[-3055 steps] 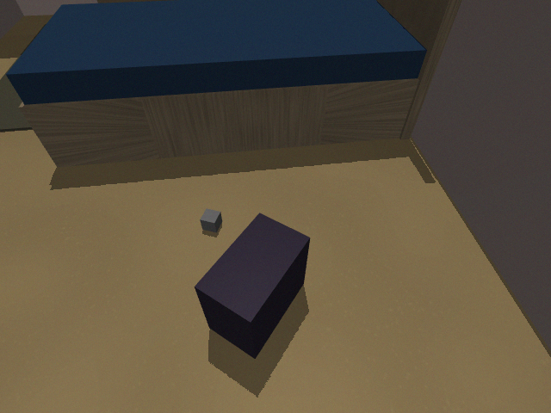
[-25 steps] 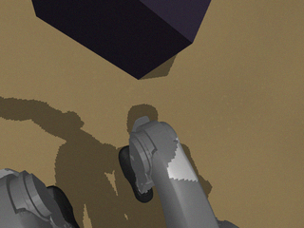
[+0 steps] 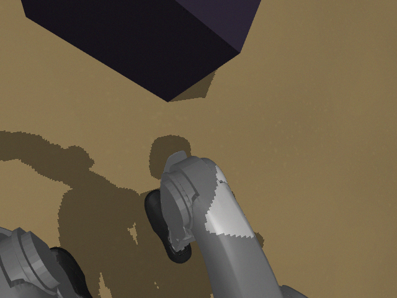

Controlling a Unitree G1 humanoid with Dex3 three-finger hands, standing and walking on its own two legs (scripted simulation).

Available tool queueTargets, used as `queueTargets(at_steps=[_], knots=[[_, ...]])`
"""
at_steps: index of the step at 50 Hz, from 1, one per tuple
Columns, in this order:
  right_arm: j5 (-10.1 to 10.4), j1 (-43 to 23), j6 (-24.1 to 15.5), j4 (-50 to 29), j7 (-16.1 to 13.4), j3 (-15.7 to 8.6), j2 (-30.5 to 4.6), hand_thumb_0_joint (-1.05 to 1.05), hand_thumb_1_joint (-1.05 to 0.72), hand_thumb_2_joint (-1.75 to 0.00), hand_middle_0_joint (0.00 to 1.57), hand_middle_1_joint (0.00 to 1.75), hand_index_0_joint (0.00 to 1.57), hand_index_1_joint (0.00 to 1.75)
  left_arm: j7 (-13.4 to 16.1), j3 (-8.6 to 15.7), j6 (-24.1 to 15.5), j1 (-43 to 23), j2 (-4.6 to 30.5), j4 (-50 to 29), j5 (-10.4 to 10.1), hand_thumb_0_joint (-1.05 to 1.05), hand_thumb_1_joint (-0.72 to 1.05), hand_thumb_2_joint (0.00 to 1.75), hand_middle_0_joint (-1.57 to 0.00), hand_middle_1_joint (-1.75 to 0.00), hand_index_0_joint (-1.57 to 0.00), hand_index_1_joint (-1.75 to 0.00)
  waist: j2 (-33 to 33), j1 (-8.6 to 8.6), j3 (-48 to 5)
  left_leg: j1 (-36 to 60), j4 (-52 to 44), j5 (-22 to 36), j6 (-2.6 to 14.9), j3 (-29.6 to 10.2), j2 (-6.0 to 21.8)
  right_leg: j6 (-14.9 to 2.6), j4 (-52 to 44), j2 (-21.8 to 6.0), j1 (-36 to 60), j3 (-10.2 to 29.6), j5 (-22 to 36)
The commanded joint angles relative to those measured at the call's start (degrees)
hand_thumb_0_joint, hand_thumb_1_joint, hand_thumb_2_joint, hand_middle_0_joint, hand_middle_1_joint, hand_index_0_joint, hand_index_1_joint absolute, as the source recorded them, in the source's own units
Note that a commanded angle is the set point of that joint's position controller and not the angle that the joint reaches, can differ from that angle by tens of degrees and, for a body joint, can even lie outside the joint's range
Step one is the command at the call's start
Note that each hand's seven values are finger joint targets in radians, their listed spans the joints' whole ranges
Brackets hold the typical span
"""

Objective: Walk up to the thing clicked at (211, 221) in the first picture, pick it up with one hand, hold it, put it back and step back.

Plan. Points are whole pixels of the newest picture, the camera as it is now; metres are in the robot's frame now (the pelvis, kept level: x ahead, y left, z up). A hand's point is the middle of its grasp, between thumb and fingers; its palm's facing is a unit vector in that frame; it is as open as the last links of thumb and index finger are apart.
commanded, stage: rest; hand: left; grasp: from above
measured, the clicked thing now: out of the picture +0.46 +0.32 -0.28
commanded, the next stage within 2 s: open in 0.18 s
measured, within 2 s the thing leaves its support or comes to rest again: neither
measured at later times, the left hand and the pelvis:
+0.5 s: hand out of the picture +0.46 +0.31 -0.25, palm faces -0.12 -0.43 -0.90, open 10.1 cm; pelvis -0.01 +0.00 +0.00, yaw -1 degrees
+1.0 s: hand out of the picture +0.46 +0.32 -0.25, palm faces -0.11 -0.42 -0.90, open 12.3 cm; pelvis -0.01 +0.00 +0.01, yaw -1 degrees
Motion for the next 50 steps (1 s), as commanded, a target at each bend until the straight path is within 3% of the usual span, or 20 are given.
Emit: queueTargets(at_steps=[1,14,18,19,23,31,36,44,50], knots=[[0.0,14.5,0.1,3.1,0.1,-4.1,-18.9,0.00,-0.90,-0.90,0.20,0.30,0.20,0.30,2.3,-2.7,-0.2,-14.2,12.2,-5.7,1.5,0.00,0.76,0.70,-1.18,-0.49,-1.15,-0.52,29.1,-3.99,-39.7,26.5,-13.9,12.7,0.92,4.7,1.2,-1.70,-12.2,2.6,25.3,-4.8,14.7],[-0.4,14.2,-1.3,2.4,-0.4,-2.1,-19.6,0.00,-0.90,-0.90,0.20,0.30,0.20,0.30,2.6,-3.7,-0.6,-12.9,12.1,-3.5,-1.4,0.00,0.68,0.62,-1.09,-0.49,-1.08,-0.51,26.1,-5.47,-36.8,24.7,-13.4,10.8,1.30,3.8,1.0,-1.15,-13.1,3.0,26.8,-5.3,13.7],[-0.1,13.0,-1.8,2.6,-0.8,-1.8,-19.6,0.00,-0.89,-0.90,0.20,0.30,0.20,0.30,2.4,-3.5,-0.9,-13.8,13.4,-4.0,-1.6,0.00,0.36,0.63,-0.77,-0.56,-0.76,-0.58,27.4,-5.00,-35.4,25.6,-14.2,8.9,1.02,3.0,1.3,-1.26,-12.9,2.6,24.5,-5.8,12.1],[-0.2,13.5,-1.6,1.7,-0.6,-1.7,-19.6,0.00,-0.89,-0.90,0.20,0.30,0.20,0.30,2.3,-3.9,-0.8,-13.0,12.3,-4.2,-1.5,0.00,0.28,0.62,-0.69,-0.56,-0.68,-0.57,27.4,-5.48,-35.9,26.7,-14.4,10.3,0.82,2.8,1.2,-1.41,-12.7,2.7,25.1,-5.9,13.2],[-0.4,13.1,-2.0,2.0,-0.8,-1.2,-19.7,0.00,-0.89,-0.90,0.20,0.30,0.20,0.30,2.3,-4.6,-1.0,-13.4,12.8,-5.1,-1.2,0.00,-0.01,0.64,-0.56,-0.57,-0.53,-0.59,27.8,-5.44,-35.1,26.8,-13.8,11.5,0.80,2.9,1.3,-1.30,-12.6,2.6,25.4,-5.8,14.5],[-0.2,13.8,-2.6,2.2,-0.8,-1.2,-20.3,0.00,-0.89,-0.90,0.20,0.30,0.20,0.30,3.2,-3.3,-1.0,-13.5,14.6,-4.9,-1.2,0.00,-0.13,0.70,-0.47,-0.61,-0.44,-0.64,28.3,-5.22,-36.2,27.6,-14.2,11.7,0.78,2.8,1.7,-1.25,-13.4,2.9,27.4,-5.9,14.9],[-0.2,13.3,-2.9,2.2,-0.8,-1.1,-20.5,0.00,-0.88,-0.90,0.20,0.30,0.20,0.30,3.3,-3.6,-0.9,-13.9,15.1,-5.6,-0.9,0.00,-0.19,0.74,-0.42,-0.65,-0.39,-0.68,30.6,-5.43,-35.9,29.7,-14.9,12.0,0.32,2.3,1.9,-1.51,-12.7,2.7,26.7,-6.3,15.3],[-0.2,14.1,-3.1,1.6,-0.9,-0.9,-20.8,0.00,-0.88,-0.89,0.20,0.30,0.20,0.30,3.1,-4.5,-0.7,-14.2,14.0,-5.5,-1.0,0.00,-0.26,0.81,-0.35,-0.71,-0.32,-0.74,30.3,-6.67,-35.2,29.4,-15.0,12.7,0.31,2.0,1.9,-1.41,-13.0,2.6,27.2,-6.5,16.1],[-0.2,13.9,-3.4,0.8,-1.0,-0.6,-20.6,0.00,-0.88,-0.89,0.20,0.30,0.20,0.30,2.2,-5.4,-0.7,-13.0,13.4,-5.8,-1.9,0.00,-0.30,0.84,-0.31,-0.75,-0.28,-0.78,28.0,-6.64,-34.6,27.7,-14.2,12.0,0.79,2.5,1.6,-1.05,-13.5,2.9,27.9,-6.2,15.3]])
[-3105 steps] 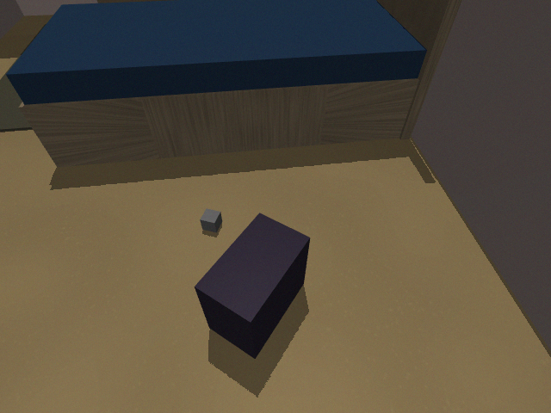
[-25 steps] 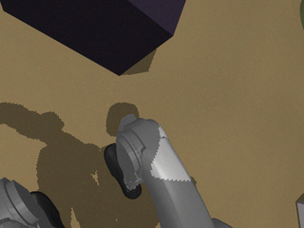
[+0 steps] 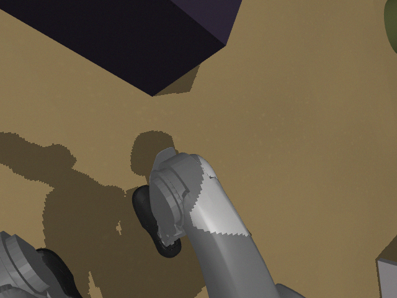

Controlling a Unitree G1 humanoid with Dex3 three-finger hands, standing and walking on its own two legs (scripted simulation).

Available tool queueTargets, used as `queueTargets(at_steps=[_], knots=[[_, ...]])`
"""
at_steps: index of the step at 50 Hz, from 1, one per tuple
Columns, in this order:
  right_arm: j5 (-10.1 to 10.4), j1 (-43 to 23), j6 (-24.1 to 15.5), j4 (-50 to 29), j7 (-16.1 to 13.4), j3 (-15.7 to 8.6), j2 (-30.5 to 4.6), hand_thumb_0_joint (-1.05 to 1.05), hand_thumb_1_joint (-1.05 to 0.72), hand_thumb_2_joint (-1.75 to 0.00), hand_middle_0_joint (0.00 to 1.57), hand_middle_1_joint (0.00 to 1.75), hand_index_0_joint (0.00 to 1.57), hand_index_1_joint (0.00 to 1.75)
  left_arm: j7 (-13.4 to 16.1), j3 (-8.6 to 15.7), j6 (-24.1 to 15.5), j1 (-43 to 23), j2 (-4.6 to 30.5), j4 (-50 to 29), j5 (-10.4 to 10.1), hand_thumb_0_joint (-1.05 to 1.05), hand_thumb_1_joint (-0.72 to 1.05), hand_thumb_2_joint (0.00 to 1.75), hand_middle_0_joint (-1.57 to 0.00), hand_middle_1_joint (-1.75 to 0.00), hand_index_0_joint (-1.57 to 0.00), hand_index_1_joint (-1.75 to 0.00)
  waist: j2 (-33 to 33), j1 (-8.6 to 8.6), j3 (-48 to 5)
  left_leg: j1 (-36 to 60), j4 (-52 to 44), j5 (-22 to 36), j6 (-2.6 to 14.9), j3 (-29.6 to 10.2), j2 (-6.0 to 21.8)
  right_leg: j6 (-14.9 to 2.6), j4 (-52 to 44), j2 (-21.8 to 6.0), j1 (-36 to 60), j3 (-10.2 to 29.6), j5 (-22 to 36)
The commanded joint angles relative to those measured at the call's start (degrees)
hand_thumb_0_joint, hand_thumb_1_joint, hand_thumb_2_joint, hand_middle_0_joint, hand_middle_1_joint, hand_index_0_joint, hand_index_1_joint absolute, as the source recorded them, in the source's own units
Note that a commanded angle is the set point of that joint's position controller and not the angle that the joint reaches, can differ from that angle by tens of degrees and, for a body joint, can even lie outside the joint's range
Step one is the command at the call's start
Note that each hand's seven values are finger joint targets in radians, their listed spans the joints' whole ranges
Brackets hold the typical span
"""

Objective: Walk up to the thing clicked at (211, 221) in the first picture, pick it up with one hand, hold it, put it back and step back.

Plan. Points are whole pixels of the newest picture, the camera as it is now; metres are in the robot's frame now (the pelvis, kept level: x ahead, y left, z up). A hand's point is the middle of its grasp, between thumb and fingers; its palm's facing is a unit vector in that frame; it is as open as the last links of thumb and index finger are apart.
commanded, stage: open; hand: left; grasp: from above
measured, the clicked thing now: out of the picture +0.46 +0.33 -0.29
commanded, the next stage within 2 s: withdraw in 0.26 s
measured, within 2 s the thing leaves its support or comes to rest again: neither
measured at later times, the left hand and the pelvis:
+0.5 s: hand out of the picture +0.46 +0.32 -0.26, palm faces -0.07 -0.43 -0.90, open 13.1 cm; pelvis +0.00 +0.00 +0.00, yaw +0 degrees
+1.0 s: hand out of the picture +0.43 +0.34 -0.11, palm faces -0.39 -0.31 -0.87, open 13.1 cm; pelvis +0.00 +0.00 +0.02, yaw +6 degrees
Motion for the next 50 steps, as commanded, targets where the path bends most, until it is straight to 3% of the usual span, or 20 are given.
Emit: queueTargets(at_steps=[1,12,18,19,23,27,29,31,32,35,37,39,43,46,48,50], knots=[[0.0,13.7,0.0,3.2,0.1,-4.6,-19.6,0.00,-0.88,-0.89,0.20,0.30,0.20,0.30,1.5,-2.5,0.0,-12.9,9.4,-5.6,0.3,0.00,-0.32,0.85,-0.29,-0.76,-0.26,-0.79,29.7,-5.03,-38.1,25.9,-13.9,11.6,0.45,4.5,1.7,-1.59,-11.6,2.5,24.5,-4.5,14.6],[0.3,13.7,0.1,2.2,0.4,-4.4,-19.8,0.00,-0.87,-0.89,0.20,0.30,0.20,0.30,2.4,-2.0,0.4,-12.6,10.7,-6.7,1.6,0.00,-0.39,0.90,-0.23,-0.80,-0.19,-0.83,32.3,-4.61,-38.4,28.2,-15.2,11.7,0.06,3.3,2.1,-2.11,-11.3,2.4,23.5,-5.0,14.6],[-0.1,13.7,0.1,2.3,0.5,-4.2,-19.8,0.00,-0.87,-0.89,0.20,0.30,0.20,0.30,2.7,-1.6,0.2,-13.3,10.0,-7.1,0.2,0.00,-0.41,0.93,-0.20,-0.82,-0.17,-0.85,31.8,-4.89,-38.6,27.7,-14.0,13.4,0.18,4.4,2.1,-1.79,-11.6,2.3,24.6,-4.7,15.9],[-0.3,14.0,0.0,2.6,0.5,-4.2,-19.8,0.00,-0.88,-0.89,0.20,0.30,0.20,0.30,2.5,-1.7,0.1,-13.4,10.2,-7.1,0.4,0.00,-0.33,0.85,-0.21,-0.86,-0.23,-0.84,31.8,-5.50,-39.0,27.6,-14.3,13.2,0.15,4.2,1.9,-1.77,-11.4,2.3,24.9,-4.8,15.9],[-0.1,13.7,-0.1,2.6,0.5,-4.5,-19.2,0.00,-0.88,-0.89,0.20,0.30,0.20,0.30,1.6,-2.4,0.4,-14.7,9.9,-10.4,0.5,0.00,-0.29,0.81,-0.24,-0.82,-0.26,-0.81,33.4,-4.54,-40.2,28.8,-14.4,13.5,0.09,4.7,1.9,-1.71,-11.7,2.2,24.9,-4.4,15.9],[0.7,15.1,0.6,3.1,0.3,-7.0,-18.4,0.00,-0.89,-0.90,0.20,0.30,0.20,0.30,0.4,-1.2,1.4,-15.7,11.2,-17.4,2.5,0.00,-0.29,0.80,-0.25,-0.81,-0.26,-0.79,39.2,-1.43,-47.4,32.8,-16.2,15.8,-0.63,5.8,2.0,-2.44,-12.0,2.3,26.3,-3.8,17.4],[1.6,15.4,1.2,2.9,0.0,-9.4,-18.0,0.00,-0.89,-0.90,0.20,0.30,0.20,0.30,-0.9,-1.2,2.2,-16.0,9.9,-24.8,3.5,0.00,-0.32,0.82,-0.23,-0.81,-0.24,-0.81,43.7,1.06,-53.9,36.9,-17.5,17.5,-1.08,6.1,2.1,-3.24,-11.9,2.2,26.1,-3.5,17.8],[3.0,14.4,1.7,1.3,-0.8,-11.4,-16.5,0.00,-0.90,-0.90,0.20,0.30,0.20,0.30,-3.7,-4.6,3.4,-14.6,3.9,-30.1,4.0,0.00,-0.34,0.83,-0.24,-0.80,-0.24,-0.80,43.6,2.87,-59.7,37.5,-17.7,18.5,-0.66,7.6,1.6,-3.46,-12.6,2.9,27.9,-2.7,18.9],[4.3,14.5,2.1,0.9,-1.2,-12.2,-16.0,0.00,-0.91,-0.90,0.20,0.30,0.20,0.30,-5.1,-5.5,4.1,-9.9,2.3,-31.2,4.6,0.00,-0.34,0.82,-0.24,-0.79,-0.24,-0.79,42.8,4.39,-61.8,36.7,-18.1,19.7,-0.42,8.2,1.3,-3.39,-13.2,3.1,29.2,-2.1,20.4],[6.3,15.2,3.8,3.7,-2.1,-14.5,-12.6,0.00,-0.92,-0.91,0.20,0.30,0.20,0.30,-10.0,-7.5,5.9,-2.6,-1.8,-33.4,6.6,0.00,-0.33,0.81,-0.26,-0.78,-0.25,-0.78,40.1,8.67,-62.0,29.2,-18.0,18.7,0.34,10.4,0.4,-3.52,-12.6,3.5,28.0,-0.4,20.2],[7.0,16.2,5.0,6.1,-2.3,-15.9,-11.0,0.00,-0.91,-0.90,0.20,0.30,0.20,0.30,-13.4,-9.4,7.0,3.0,-7.2,-31.8,7.8,0.00,-0.30,0.79,-0.27,-0.78,-0.27,-0.77,35.4,9.01,-57.7,26.3,-18.1,17.6,0.79,10.3,0.3,-3.59,-12.3,3.7,23.3,-0.1,18.2],[7.0,15.7,5.8,6.6,-2.9,-17.1,-10.6,0.00,-0.90,-0.90,0.20,0.30,0.20,0.30,-16.9,-12.0,7.1,4.8,-11.7,-30.4,8.4,0.00,-0.26,0.77,-0.29,-0.76,-0.30,-0.75,29.3,7.89,-52.4,23.6,-19.4,15.0,1.34,9.9,0.1,-3.60,-12.7,3.7,19.7,0.1,14.3],[7.0,15.8,6.5,6.3,-5.2,-18.6,-10.7,0.00,-0.90,-0.90,0.20,0.30,0.20,0.30,-24.1,-17.6,3.5,-0.7,-16.8,-26.1,10.5,0.00,-0.33,0.83,-0.23,-0.83,-0.23,-0.82,19.5,4.53,-45.1,19.7,-22.6,5.9,2.33,8.8,-0.6,-3.44,-16.1,3.5,16.9,1.3,4.2],[6.7,14.6,6.7,5.5,-7.3,-18.6,-10.8,0.00,-0.89,-0.89,0.20,0.30,0.20,0.30,-29.0,-19.4,-1.9,-4.5,-16.6,-26.3,13.0,0.00,-0.40,0.90,-0.15,-0.92,-0.16,-0.91,15.9,3.78,-42.2,18.9,-22.8,-1.1,2.33,8.3,-1.6,-3.62,-17.2,2.9,14.7,2.4,-4.1],[6.8,12.8,7.1,4.2,-9.1,-18.0,-10.3,0.00,-0.89,-0.89,0.20,0.30,0.20,0.30,-30.8,-19.7,-5.6,-4.5,-13.2,-26.5,16.4,0.00,-0.46,0.95,-0.11,-0.98,-0.12,-0.96,16.9,5.74,-42.3,19.8,-22.6,-3.1,2.03,9.3,-2.2,-3.89,-16.7,2.4,14.6,3.2,-7.0],[6.9,11.8,8.0,3.1,-10.7,-17.6,-9.7,0.00,-0.89,-0.89,0.20,0.30,0.20,0.30,-31.0,-18.5,-9.3,-6.9,-8.3,-30.4,19.7,0.00,-0.48,0.96,-0.10,-0.99,-0.11,-0.98,20.5,8.45,-47.1,24.1,-22.6,-1.6,1.42,10.4,-2.3,-4.13,-15.6,1.7,15.7,3.8,-6.1]])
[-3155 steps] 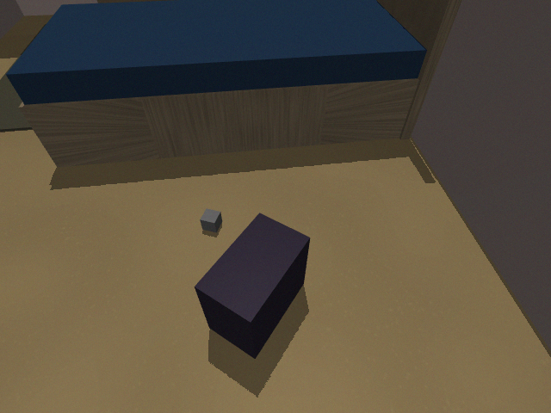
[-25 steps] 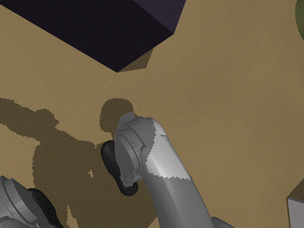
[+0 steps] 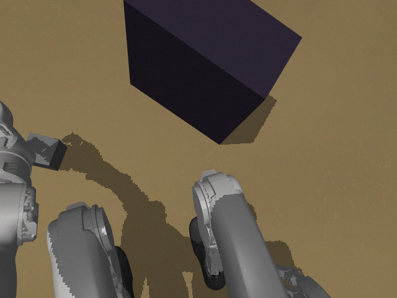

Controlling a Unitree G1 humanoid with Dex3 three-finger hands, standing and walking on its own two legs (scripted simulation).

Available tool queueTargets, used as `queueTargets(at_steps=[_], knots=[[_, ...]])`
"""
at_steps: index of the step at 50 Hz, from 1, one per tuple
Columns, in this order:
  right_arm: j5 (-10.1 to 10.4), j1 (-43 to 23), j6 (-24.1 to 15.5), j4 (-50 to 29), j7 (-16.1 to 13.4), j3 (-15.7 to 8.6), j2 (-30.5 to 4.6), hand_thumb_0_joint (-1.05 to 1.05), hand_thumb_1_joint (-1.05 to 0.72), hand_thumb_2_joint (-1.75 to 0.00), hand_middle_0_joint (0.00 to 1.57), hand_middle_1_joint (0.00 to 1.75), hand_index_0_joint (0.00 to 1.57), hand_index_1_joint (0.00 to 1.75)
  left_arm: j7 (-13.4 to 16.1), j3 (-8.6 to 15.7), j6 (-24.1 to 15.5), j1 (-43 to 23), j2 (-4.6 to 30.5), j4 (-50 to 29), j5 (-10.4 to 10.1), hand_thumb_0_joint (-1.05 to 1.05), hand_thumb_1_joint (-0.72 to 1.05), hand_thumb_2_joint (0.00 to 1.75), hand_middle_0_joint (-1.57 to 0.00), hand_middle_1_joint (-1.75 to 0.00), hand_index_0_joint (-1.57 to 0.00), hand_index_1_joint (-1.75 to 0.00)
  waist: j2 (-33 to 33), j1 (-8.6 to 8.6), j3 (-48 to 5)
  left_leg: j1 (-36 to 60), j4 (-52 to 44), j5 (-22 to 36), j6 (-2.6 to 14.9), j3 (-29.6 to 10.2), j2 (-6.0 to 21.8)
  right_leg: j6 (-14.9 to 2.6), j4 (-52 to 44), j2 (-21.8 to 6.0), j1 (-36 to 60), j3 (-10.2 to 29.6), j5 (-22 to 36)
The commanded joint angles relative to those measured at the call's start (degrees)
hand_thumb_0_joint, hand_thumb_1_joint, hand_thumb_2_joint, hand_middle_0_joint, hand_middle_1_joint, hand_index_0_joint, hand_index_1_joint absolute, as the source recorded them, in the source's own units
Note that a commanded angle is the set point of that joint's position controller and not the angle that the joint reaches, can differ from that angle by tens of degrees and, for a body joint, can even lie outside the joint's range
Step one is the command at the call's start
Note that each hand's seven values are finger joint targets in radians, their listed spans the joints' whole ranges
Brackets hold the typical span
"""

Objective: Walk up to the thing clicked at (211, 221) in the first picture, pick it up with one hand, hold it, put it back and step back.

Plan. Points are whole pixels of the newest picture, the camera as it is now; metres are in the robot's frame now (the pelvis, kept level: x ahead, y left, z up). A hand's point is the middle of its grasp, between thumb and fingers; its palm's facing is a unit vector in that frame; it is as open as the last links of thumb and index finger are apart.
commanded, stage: withdraw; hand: left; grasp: from above
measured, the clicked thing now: (44, 152) +0.50 +0.28 -0.32
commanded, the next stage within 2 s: home in 0.24 s
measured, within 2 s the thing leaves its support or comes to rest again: neither
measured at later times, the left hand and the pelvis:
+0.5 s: hand (20, 145) +0.48 +0.28 -0.18, palm faces -0.47 -0.08 -0.88, open 13.1 cm; pelvis +0.01 +0.00 -0.01, yaw +1 degrees
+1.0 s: hand out of the picture +0.32 +0.25 +0.03, palm faces -0.29 -0.66 -0.69, open 8.0 cm; pelvis +0.01 +0.00 +0.14, yaw +6 degrees
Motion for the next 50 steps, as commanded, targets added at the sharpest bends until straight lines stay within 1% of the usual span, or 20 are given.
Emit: queueTargets(at_steps=[1,5,9,13,16,17,20,24,25,26,29,32,35,36,37,39,42,44,48,50], knots=[[0.4,10.8,1.6,-1.4,-3.6,-3.5,-12.9,0.00,-0.90,-0.90,0.20,0.30,0.20,0.30,-0.4,-0.4,-8.5,-21.7,14.5,-11.2,7.8,0.00,-0.49,0.97,-0.11,-0.98,-0.11,-0.98,12.0,-1.65,-31.6,22.9,-15.7,-1.7,-0.31,2.7,-2.2,-3.76,-13.2,3.0,15.9,-2.8,-4.5],[0.0,12.1,4.1,-2.7,-6.0,-2.8,-12.6,0.00,-0.90,-0.90,0.20,0.30,0.20,0.30,1.0,1.7,-14.5,-18.5,17.9,-8.7,12.5,0.00,-0.53,1.00,-0.09,-0.98,-0.09,-0.99,9.0,-2.02,-31.0,18.4,-12.1,3.3,0.35,5.3,-2.6,-3.83,-12.9,2.5,18.2,-2.2,-1.2],[-0.2,13.4,6.0,-2.8,-7.9,-3.9,-12.8,0.00,-0.91,-0.90,0.20,0.30,0.20,0.30,1.2,3.0,-19.1,-18.1,18.5,-13.2,14.4,0.00,-0.50,0.97,-0.13,-0.94,-0.12,-0.95,12.0,0.15,-38.1,21.6,-11.0,9.1,0.09,5.7,-2.4,-3.84,-11.5,1.6,18.9,-2.8,6.0],[-0.5,15.0,7.8,-3.1,-9.0,-5.1,-13.2,0.00,-0.91,-0.90,0.20,0.30,0.20,0.30,-0.4,2.4,-22.3,-13.7,18.7,-13.9,16.4,0.00,-0.52,0.98,-0.08,-0.98,-0.08,-0.97,11.6,-0.37,-39.6,22.7,-10.4,12.4,0.11,5.4,-2.2,-3.49,-10.4,1.5,20.6,-3.6,10.5],[-1.1,16.3,9.4,-3.8,-9.9,-6.5,-14.1,0.00,-0.90,-0.90,0.20,0.30,0.20,0.30,-2.3,2.0,-24.6,-12.7,18.2,-19.7,16.5,0.00,-0.49,0.96,-0.07,-0.98,-0.08,-0.97,13.5,-0.29,-41.3,26.2,-10.4,15.1,-0.26,4.8,-2.1,-3.60,-10.4,1.0,19.9,-4.3,12.5],[-1.1,16.4,10.0,-4.3,-10.1,-7.0,-14.5,0.00,-0.90,-0.90,0.20,0.30,0.20,0.30,-2.7,2.9,-25.2,-12.0,19.7,-21.9,16.4,0.00,-0.50,0.96,-0.07,-0.98,-0.08,-0.97,13.8,0.26,-42.4,27.9,-10.3,15.4,-0.39,4.9,-2.0,-3.75,-10.6,0.9,20.4,-4.4,12.4],[-1.0,16.4,11.5,-6.1,-10.9,-8.2,-14.9,0.00,-0.88,-0.89,0.20,0.30,0.20,0.30,-3.4,5.0,-26.9,-12.4,22.8,-29.7,15.8,0.00,-0.26,1.07,-0.28,-0.77,-0.25,-0.79,17.0,1.87,-46.3,32.4,-11.5,16.7,-0.80,4.5,-1.9,-4.21,-10.5,0.6,19.9,-4.3,12.4],[-0.6,16.2,13.5,-8.1,-11.5,-9.7,-13.9,0.00,-0.89,-0.89,0.20,0.30,0.20,0.30,-4.2,7.1,-28.1,-8.2,23.5,-38.6,14.2,0.00,-0.03,0.96,-0.25,-0.64,-0.23,-0.66,18.2,4.33,-49.9,34.5,-13.7,16.0,-0.61,5.0,-2.0,-4.40,-12.3,0.5,21.7,-3.4,11.5],[-0.1,15.4,13.8,-8.6,-11.7,-10.3,-13.8,0.00,-0.89,-0.90,0.20,0.30,0.20,0.30,-4.7,6.6,-27.8,-2.8,21.1,-36.2,13.5,0.00,0.02,0.92,-0.24,-0.60,-0.22,-0.62,17.9,5.12,-49.1,34.4,-15.0,15.4,-0.60,5.0,-2.3,-4.56,-12.8,0.4,21.0,-3.4,10.7],[0.1,15.5,14.2,-8.6,-11.7,-10.5,-13.1,0.00,-0.89,-0.90,0.20,0.30,0.20,0.30,-4.9,6.9,-27.7,-3.5,21.2,-40.2,12.3,0.00,0.09,0.93,-0.24,-0.58,-0.22,-0.60,18.6,5.80,-51.2,35.9,-16.0,15.3,-0.48,5.3,-2.1,-4.39,-13.1,0.5,21.6,-3.0,10.9],[1.3,14.7,15.2,-9.8,-11.9,-11.9,-12.6,0.00,-0.89,-0.90,0.20,0.30,0.20,0.30,-6.4,7.1,-26.4,3.9,18.5,-41.9,9.1,0.00,0.24,0.95,-0.24,-0.55,-0.22,-0.57,16.3,8.06,-50.2,35.6,-19.0,14.0,0.16,5.9,-2.3,-4.38,-15.6,0.5,23.0,-2.4,10.4],[2.6,13.2,15.8,-10.8,-12.1,-12.7,-10.7,0.00,-0.89,-0.90,0.20,0.30,0.20,0.30,-8.7,5.0,-24.8,9.5,13.0,-48.0,3.9,0.00,0.43,1.00,-0.24,-0.53,-0.23,-0.54,15.5,9.76,-51.7,37.6,-24.2,11.9,0.83,5.7,-2.0,-3.64,-18.1,0.7,26.0,-1.4,10.5],[4.2,10.9,15.8,-12.3,-12.9,-12.6,-10.3,0.00,-0.90,-0.90,0.20,0.30,0.20,0.30,-10.8,3.1,-22.3,16.0,8.2,-51.3,-2.6,0.00,0.56,0.90,-0.21,-0.41,-0.21,-0.42,8.7,9.04,-43.8,34.1,-29.0,3.8,1.73,3.6,-1.9,-3.15,-22.2,0.8,25.3,-1.6,5.7],[4.6,10.5,15.5,-12.3,-13.3,-12.5,-9.6,0.00,-0.90,-0.90,0.20,0.30,0.20,0.30,-11.5,2.6,-21.8,15.8,7.4,-55.2,-4.7,0.00,0.58,0.90,-0.21,-0.40,-0.20,-0.40,8.7,9.11,-44.4,35.2,-30.5,3.7,1.88,3.6,-1.7,-2.78,-23.7,0.8,27.7,-1.2,6.4],[4.9,9.6,15.2,-12.3,-13.6,-12.4,-9.5,0.00,-0.90,-0.90,0.20,0.30,0.20,0.30,-12.4,1.1,-20.8,20.7,4.3,-51.3,-6.6,0.00,0.57,0.86,-0.20,-0.37,-0.20,-0.38,5.1,8.28,-39.1,33.2,-31.7,1.5,2.15,2.8,-1.7,-2.60,-24.8,0.9,27.1,-1.4,4.8],[5.4,7.9,14.5,-13.2,-14.1,-12.1,-9.2,0.00,-0.90,-0.90,0.20,0.30,0.20,0.30,-13.8,0.3,-20.0,23.7,2.5,-56.0,-11.2,0.00,0.63,0.83,-0.19,-0.33,-0.19,-0.33,2.6,8.44,-36.2,34.6,-34.6,-0.8,2.16,1.8,-1.5,-2.53,-27.3,0.7,28.3,-1.2,3.4],[6.0,5.5,13.3,-14.7,-15.0,-12.1,-8.3,0.00,-0.90,-0.90,0.20,0.30,0.20,0.30,-14.8,0.8,-19.2,27.0,1.7,-61.2,-15.8,0.00,0.78,0.87,-0.20,-0.32,-0.20,-0.32,3.2,9.76,-37.3,39.0,-38.9,-2.6,2.01,1.2,-1.3,-2.40,-30.1,0.5,32.4,-0.4,2.8],[6.7,4.0,12.4,-15.6,-15.6,-12.0,-7.1,0.00,-0.90,-0.90,0.20,0.30,0.20,0.30,-14.1,2.6,-18.8,29.3,1.4,-66.1,-18.0,0.00,0.90,0.93,-0.21,-0.33,-0.21,-0.33,4.0,10.90,-40.1,41.9,-40.9,-2.1,1.89,2.2,-1.6,-2.39,-32.5,0.4,35.9,0.4,3.1],[7.7,2.1,10.7,-16.6,-17.4,-11.3,-5.7,0.00,-0.90,-0.90,0.20,0.30,0.20,0.30,-11.8,5.3,-17.1,36.5,-0.3,-73.1,-22.2,0.00,0.90,0.90,-0.20,-0.30,-0.20,-0.30,6.5,12.03,-41.2,50.2,-46.4,0.4,1.22,2.8,-1.7,-2.62,-37.1,0.0,41.3,1.4,4.5],[8.0,1.1,9.9,-16.2,-18.3,-11.2,-5.0,0.00,-0.90,-0.90,0.20,0.30,0.20,0.30,-10.9,5.2,-15.3,42.0,-3.0,-73.5,-24.2,0.00,0.90,0.90,-0.20,-0.30,-0.20,-0.30,5.4,11.57,-37.3,52.2,-49.5,0.7,1.07,2.8,-1.8,-2.61,-40.3,-0.2,43.1,1.6,4.2]])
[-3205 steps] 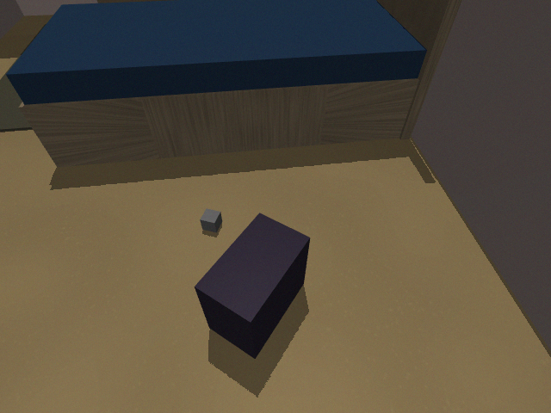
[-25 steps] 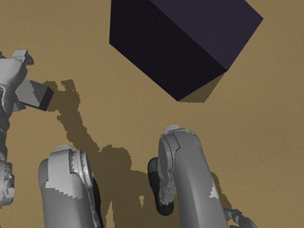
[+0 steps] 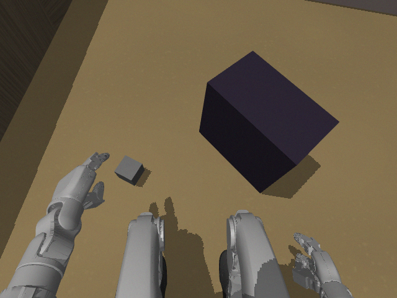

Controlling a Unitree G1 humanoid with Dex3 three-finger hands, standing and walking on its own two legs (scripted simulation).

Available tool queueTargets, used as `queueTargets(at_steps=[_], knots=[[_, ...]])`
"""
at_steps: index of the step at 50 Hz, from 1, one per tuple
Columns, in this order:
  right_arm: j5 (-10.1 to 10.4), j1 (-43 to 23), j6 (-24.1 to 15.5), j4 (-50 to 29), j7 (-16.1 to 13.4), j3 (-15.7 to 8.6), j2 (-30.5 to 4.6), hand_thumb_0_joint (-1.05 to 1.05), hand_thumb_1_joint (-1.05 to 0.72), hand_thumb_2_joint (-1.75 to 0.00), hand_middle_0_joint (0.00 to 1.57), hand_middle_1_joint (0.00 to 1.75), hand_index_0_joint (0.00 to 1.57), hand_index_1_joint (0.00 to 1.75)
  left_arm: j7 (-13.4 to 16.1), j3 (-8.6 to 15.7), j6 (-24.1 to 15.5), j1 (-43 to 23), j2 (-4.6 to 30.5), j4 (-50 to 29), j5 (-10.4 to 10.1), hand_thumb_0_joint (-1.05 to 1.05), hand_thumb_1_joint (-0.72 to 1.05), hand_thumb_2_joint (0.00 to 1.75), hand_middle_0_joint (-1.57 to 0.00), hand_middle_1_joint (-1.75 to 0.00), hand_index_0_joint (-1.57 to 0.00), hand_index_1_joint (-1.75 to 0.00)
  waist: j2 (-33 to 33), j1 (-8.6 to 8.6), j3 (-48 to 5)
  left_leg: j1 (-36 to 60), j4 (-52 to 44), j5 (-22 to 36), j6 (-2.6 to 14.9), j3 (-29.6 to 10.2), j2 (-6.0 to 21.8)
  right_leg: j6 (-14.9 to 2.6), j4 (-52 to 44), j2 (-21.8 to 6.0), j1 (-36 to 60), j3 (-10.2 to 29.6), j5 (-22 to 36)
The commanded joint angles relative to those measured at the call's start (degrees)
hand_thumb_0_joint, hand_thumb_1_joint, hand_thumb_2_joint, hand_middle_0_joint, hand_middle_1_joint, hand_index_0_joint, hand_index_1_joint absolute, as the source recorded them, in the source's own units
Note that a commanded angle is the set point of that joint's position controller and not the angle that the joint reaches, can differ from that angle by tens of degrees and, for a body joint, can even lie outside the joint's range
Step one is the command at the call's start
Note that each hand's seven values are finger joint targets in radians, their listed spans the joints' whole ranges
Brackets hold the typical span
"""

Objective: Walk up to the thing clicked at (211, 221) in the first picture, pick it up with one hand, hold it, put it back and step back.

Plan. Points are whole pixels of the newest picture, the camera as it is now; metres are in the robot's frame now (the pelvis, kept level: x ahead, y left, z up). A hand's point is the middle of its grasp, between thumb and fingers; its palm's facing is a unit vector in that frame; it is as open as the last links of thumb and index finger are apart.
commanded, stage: home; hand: left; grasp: from above
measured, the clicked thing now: (130, 170) +0.51 +0.24 -0.45
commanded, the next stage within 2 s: none
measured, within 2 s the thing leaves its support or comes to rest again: neither
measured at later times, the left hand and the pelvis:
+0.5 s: hand (61, 213) +0.27 +0.19 +0.11, palm faces +0.05 -0.96 -0.28, open 7.4 cm; pelvis +0.07 +0.00 +0.19, yaw +3 degrees
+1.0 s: hand (17, 244) +0.23 +0.19 +0.18, palm faces +0.12 -0.97 -0.20, open 7.4 cm; pelvis +0.08 +0.00 +0.23, yaw +4 degrees
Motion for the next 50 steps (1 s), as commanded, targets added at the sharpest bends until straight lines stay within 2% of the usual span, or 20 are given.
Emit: queueTargets(at_steps=[1,5,7,9,10,11,13,18,20,22,24,25,29,31,39,43,48,50], knots=[[0.9,3.0,-3.5,-5.4,-2.6,-4.4,-9.2,0.00,-0.90,-0.90,0.20,0.30,0.20,0.30,4.1,6.5,1.4,-6.1,8.7,-17.2,-4.9,0.00,0.90,0.90,-0.20,-0.30,-0.20,-0.30,5.9,-1.19,-27.5,29.6,-25.0,-1.9,1.34,-1.2,-0.7,-2.44,-19.1,1.8,22.0,-0.7,3.5],[1.2,2.0,-5.0,-6.2,-3.8,-4.3,-8.2,0.00,-0.90,-0.90,0.20,0.30,0.20,0.30,4.0,5.3,5.3,2.2,4.8,-19.6,-10.4,0.00,0.91,0.91,-0.20,-0.31,-0.20,-0.31,4.7,-1.30,-25.6,35.6,-30.2,-0.3,1.20,-1.5,-0.8,-2.34,-25.1,1.7,28.1,-0.2,4.0],[1.3,1.8,-5.8,-6.8,-4.4,-4.3,-7.5,0.00,-0.90,-0.90,0.20,0.30,0.20,0.30,4.0,4.7,7.1,6.0,3.1,-23.1,-14.1,0.00,0.91,0.95,-0.21,-0.33,-0.21,-0.34,4.2,-1.49,-25.7,39.0,-31.9,2.7,1.15,-0.8,-0.9,-2.31,-28.5,1.7,32.5,0.2,5.8],[1.2,1.8,-6.7,-6.4,-4.9,-3.8,-7.0,0.00,-0.90,-0.90,0.20,0.30,0.20,0.30,4.0,4.5,8.5,8.9,1.8,-23.6,-17.5,0.00,0.93,0.99,-0.22,-0.36,-0.22,-0.36,2.8,-2.14,-23.2,40.7,-34.0,4.3,1.12,-0.9,-0.9,-2.12,-31.5,1.8,35.9,0.5,6.9],[1.3,2.0,-7.0,-6.8,-5.2,-3.4,-6.7,0.00,-0.90,-0.90,0.20,0.30,0.20,0.30,4.2,5.0,9.2,11.4,1.3,-24.2,-18.9,0.00,0.91,0.93,-0.21,-0.32,-0.21,-0.32,2.2,-1.74,-21.8,42.3,-35.6,5.0,1.08,-0.9,-0.9,-2.11,-33.1,1.8,37.8,0.6,7.4],[1.2,2.4,-7.5,-6.5,-5.5,-3.3,-6.4,0.00,-0.90,-0.90,0.20,0.30,0.20,0.30,4.2,4.7,9.7,13.0,0.7,-24.5,-20.1,0.00,0.90,0.90,-0.20,-0.30,-0.20,-0.30,2.1,-2.03,-20.9,44.0,-36.7,6.9,0.97,-0.7,-0.8,-2.12,-34.6,1.9,39.4,0.6,8.8],[1.1,3.4,-8.1,-6.4,-6.1,-3.0,-6.2,0.00,-0.90,-0.90,0.20,0.30,0.20,0.30,4.5,5.5,10.7,15.0,0.7,-26.2,-22.2,0.00,0.90,0.90,-0.20,-0.30,-0.20,-0.30,2.3,-1.99,-19.8,47.4,-39.2,10.5,0.83,-0.6,-0.8,-2.07,-37.3,1.9,43.1,0.9,11.6],[0.9,5.6,-9.4,-6.9,-7.5,-2.0,-5.3,0.00,-0.90,-0.90,0.20,0.30,0.20,0.30,4.8,5.8,13.7,23.2,-3.0,-29.2,-26.1,0.00,0.90,0.90,-0.20,-0.30,-0.20,-0.30,3.5,-1.28,-16.0,56.2,-45.5,19.5,0.18,-0.6,-0.7,-2.17,-43.1,2.0,50.7,0.6,18.1],[0.7,6.4,-9.7,-7.6,-8.1,-1.4,-5.1,0.00,-0.90,-0.90,0.20,0.30,0.20,0.30,5.0,6.5,15.6,26.3,-3.8,-31.2,-27.8,0.00,0.90,0.90,-0.20,-0.30,-0.20,-0.30,3.1,-0.96,-14.8,59.3,-48.1,21.0,0.21,0.0,-0.8,-2.04,-46.5,2.1,55.0,0.5,19.7],[0.6,7.1,-10.0,-8.2,-8.7,-0.9,-4.6,0.00,-0.90,-0.90,0.20,0.30,0.20,0.30,4.9,5.9,17.2,28.3,-5.6,-33.4,-29.3,0.00,0.90,0.90,-0.20,-0.30,-0.20,-0.30,3.2,-1.38,-13.2,61.9,-50.8,21.8,0.12,0.4,-1.0,-1.92,-49.5,2.2,58.4,0.2,20.7],[0.5,7.7,-10.5,-8.9,-9.5,-0.8,-4.7,0.00,-0.90,-0.90,0.20,0.30,0.20,0.30,4.9,7.0,18.8,32.0,-5.9,-35.3,-30.5,0.00,0.90,0.90,-0.20,-0.30,-0.20,-0.30,3.8,-0.21,-10.7,64.1,-53.6,21.7,0.00,0.6,-1.1,-1.96,-52.3,2.3,60.7,-0.2,20.5],[0.5,7.9,-10.8,-9.3,-9.8,-0.7,-4.5,0.00,-0.90,-0.90,0.20,0.30,0.20,0.30,4.8,7.1,19.4,33.1,-6.2,-36.7,-31.2,0.00,0.90,0.90,-0.20,-0.30,-0.20,-0.30,3.4,-0.18,-9.5,65.0,-54.8,21.8,0.03,0.7,-1.2,-1.88,-53.8,2.4,62.0,-0.3,20.6],[0.2,8.1,-12.1,-10.6,-10.9,-0.4,-4.1,0.00,-0.90,-0.90,0.20,0.30,0.20,0.30,4.1,6.6,21.3,37.5,-7.5,-41.5,-32.6,0.00,0.90,0.90,-0.20,-0.30,-0.20,-0.30,2.7,-0.21,-6.0,67.7,-57.9,23.3,0.12,1.1,-1.4,-1.72,-57.5,2.7,65.3,-0.9,21.9],[0.0,8.2,-12.8,-10.8,-11.3,-0.5,-4.2,0.00,-0.90,-0.90,0.20,0.30,0.20,0.30,3.5,6.2,22.0,40.2,-7.9,-41.5,-32.5,0.00,0.90,0.90,-0.20,-0.30,-0.20,-0.30,1.6,-0.17,-4.0,68.4,-59.1,23.4,0.21,0.7,-1.2,-1.73,-58.4,2.8,65.7,-1.4,21.9],[-0.8,7.2,-15.2,-11.5,-11.7,-1.0,-4.7,0.00,-0.90,-0.90,0.20,0.30,0.20,0.30,1.2,5.8,22.3,40.6,-7.7,-43.1,-32.2,0.00,0.90,0.90,-0.20,-0.30,-0.20,-0.30,-0.7,-0.23,0.9,69.5,-62.4,19.6,0.48,0.6,-1.1,-1.42,-61.0,2.7,65.8,-2.0,17.7],[-1.1,7.3,-16.4,-11.1,-11.6,-1.1,-4.8,0.00,-0.90,-0.90,0.20,0.30,0.20,0.30,0.6,6.1,21.7,38.2,-7.2,-43.7,-31.9,0.00,0.90,0.90,-0.20,-0.30,-0.20,-0.30,0.4,-0.28,-0.5,70.6,-61.9,20.6,0.48,0.9,-1.3,-1.38,-60.6,2.4,66.5,-1.6,18.7],[-1.4,7.0,-16.8,-10.7,-11.5,-1.1,-5.0,0.00,-0.90,-0.90,0.20,0.30,0.20,0.30,0.5,6.4,21.1,39.4,-6.7,-43.4,-31.4,0.00,0.90,0.90,-0.20,-0.30,-0.20,-0.30,2.6,0.66,-1.1,71.4,-62.3,21.5,0.02,0.7,-1.3,-1.62,-59.9,2.5,67.0,-1.6,19.3],[-1.3,6.4,-16.9,-11.1,-11.6,-1.0,-4.8,0.00,-0.90,-0.90,0.20,0.30,0.20,0.30,0.8,6.7,21.1,38.9,-6.3,-44.1,-31.1,0.00,0.90,0.90,-0.20,-0.30,-0.20,-0.30,1.8,0.53,-1.8,71.5,-61.9,21.6,0.24,0.9,-1.5,-1.50,-60.3,2.4,67.7,-1.5,19.6]])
